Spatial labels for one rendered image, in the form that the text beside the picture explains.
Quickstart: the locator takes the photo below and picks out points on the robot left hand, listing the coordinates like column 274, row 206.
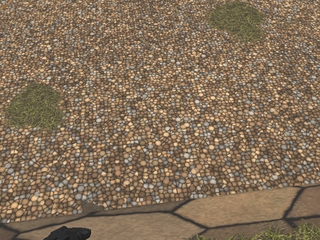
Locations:
column 74, row 233

